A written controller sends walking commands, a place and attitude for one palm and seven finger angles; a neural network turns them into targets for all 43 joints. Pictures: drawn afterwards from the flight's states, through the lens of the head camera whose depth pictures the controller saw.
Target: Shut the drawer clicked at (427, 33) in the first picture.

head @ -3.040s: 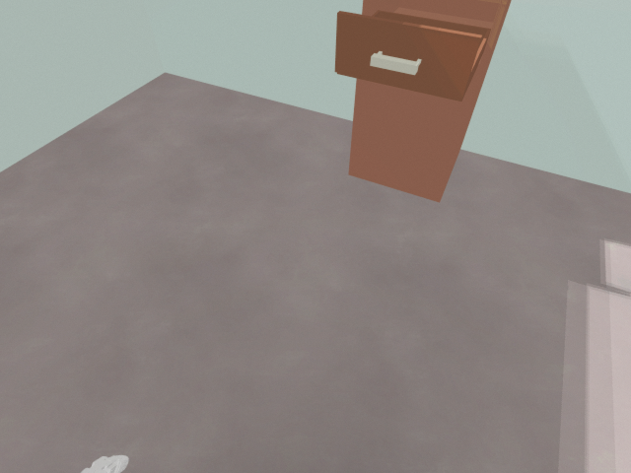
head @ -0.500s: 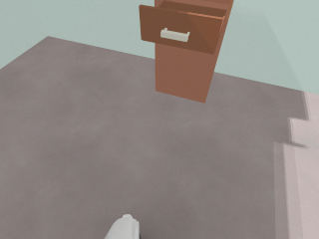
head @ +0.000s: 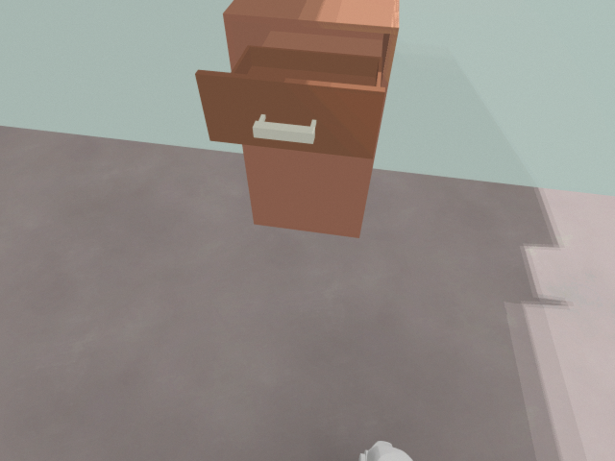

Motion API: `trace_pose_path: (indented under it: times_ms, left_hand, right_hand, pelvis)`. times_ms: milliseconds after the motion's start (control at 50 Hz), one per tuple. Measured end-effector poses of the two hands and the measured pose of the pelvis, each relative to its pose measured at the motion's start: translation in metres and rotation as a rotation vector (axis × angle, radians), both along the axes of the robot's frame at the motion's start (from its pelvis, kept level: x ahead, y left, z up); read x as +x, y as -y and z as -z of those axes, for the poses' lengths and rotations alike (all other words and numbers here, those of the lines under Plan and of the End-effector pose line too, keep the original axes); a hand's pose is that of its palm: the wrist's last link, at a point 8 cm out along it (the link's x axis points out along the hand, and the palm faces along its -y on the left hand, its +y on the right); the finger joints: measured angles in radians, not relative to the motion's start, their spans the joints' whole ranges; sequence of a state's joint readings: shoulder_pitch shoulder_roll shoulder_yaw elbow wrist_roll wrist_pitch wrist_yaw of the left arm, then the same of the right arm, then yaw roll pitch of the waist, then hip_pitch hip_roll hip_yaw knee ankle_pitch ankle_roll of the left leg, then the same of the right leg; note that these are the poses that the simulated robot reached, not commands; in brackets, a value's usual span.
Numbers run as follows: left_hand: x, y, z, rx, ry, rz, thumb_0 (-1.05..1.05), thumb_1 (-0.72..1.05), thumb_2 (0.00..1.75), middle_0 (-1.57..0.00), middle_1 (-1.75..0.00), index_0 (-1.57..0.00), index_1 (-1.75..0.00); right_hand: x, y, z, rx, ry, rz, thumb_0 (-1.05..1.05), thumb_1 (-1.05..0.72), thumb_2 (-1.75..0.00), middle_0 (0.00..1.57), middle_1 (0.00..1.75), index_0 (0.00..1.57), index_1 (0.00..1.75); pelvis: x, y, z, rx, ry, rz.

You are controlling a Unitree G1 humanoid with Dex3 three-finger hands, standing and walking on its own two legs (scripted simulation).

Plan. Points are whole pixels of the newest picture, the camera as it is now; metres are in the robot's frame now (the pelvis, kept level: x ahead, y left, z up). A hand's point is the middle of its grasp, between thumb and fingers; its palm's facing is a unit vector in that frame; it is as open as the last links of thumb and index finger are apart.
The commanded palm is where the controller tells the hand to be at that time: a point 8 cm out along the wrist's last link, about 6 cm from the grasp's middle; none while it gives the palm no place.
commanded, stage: walk to a spot facing it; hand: left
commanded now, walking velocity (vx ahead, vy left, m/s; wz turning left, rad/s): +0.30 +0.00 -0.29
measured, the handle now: (286, 126) +0.80 +0.08 -0.02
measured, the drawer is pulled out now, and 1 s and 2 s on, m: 0.29 0.29 0.29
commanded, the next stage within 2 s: take the last steps up to it in 0.06 s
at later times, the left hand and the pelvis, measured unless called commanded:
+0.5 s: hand (199, 420) +0.22 +0.19 -0.20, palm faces -0.03 -0.99 -0.15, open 7.3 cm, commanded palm none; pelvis +0.21 +0.01 -0.02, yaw -5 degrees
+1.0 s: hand (271, 274) +0.49 +0.09 -0.17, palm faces -0.12 -0.97 -0.20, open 7.3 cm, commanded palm none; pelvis +0.38 -0.07 -0.01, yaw -8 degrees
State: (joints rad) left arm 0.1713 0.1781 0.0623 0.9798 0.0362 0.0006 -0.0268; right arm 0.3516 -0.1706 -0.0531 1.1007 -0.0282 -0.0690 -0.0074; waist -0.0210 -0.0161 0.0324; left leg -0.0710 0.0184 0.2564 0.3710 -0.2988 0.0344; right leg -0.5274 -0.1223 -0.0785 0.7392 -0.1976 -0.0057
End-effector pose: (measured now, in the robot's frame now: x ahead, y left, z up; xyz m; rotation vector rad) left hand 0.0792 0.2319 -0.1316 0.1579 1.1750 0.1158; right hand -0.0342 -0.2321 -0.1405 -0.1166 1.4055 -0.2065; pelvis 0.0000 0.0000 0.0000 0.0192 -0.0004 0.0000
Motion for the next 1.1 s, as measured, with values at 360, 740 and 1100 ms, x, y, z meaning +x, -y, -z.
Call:
trace_pose_path:
  times_ms: [360,740,1100]
  left_hand:
    - [0.113,0.017,0.014,0.016,-0.115,0.019,0.0,0.94,0.9,-0.2,-0.3,-0.2,-0.3]
    - [0.274,0.01,0.012,-0.021,-0.137,0.084,0.01,0.92,0.9,-0.19,-0.3,-0.2,-0.3]
    - [0.413,0.087,0.004,0.044,-0.032,0.091,-0.01,0.95,0.9,-0.2,-0.3,-0.2,-0.3]
  right_hand:
    - [0.187,0.015,0.001,-0.003,0.081,0.031,0.02,-0.93,-0.9,0.2,0.3,0.2,0.3]
    - [0.255,-0.036,-0.009,0.039,-0.022,0.142,0.01,-0.91,-0.9,0.2,0.3,0.2,0.3]
    - [0.393,0.062,0.011,0.036,-0.024,0.142,0.01,-0.91,-0.9,0.2,0.3,0.2,0.3]
  pelvis:
    - [0.152,0.019,0.003,-0.045,0.002,0.055]
    - [0.291,0.003,-0.006,-0.022,-0.001,0.136]
    - [0.408,0.077,0.003,-0.026,-0.005,0.126]
